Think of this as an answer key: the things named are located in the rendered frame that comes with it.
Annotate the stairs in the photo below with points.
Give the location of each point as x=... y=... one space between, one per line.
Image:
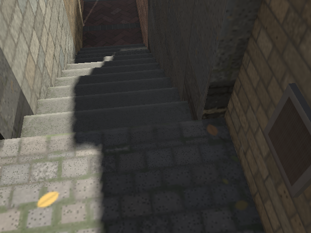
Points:
x=105 y=88

